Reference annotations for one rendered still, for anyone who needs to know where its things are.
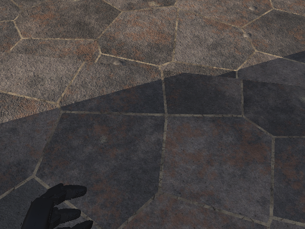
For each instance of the robot left hand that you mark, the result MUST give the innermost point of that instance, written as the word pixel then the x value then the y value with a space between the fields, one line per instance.
pixel 43 215

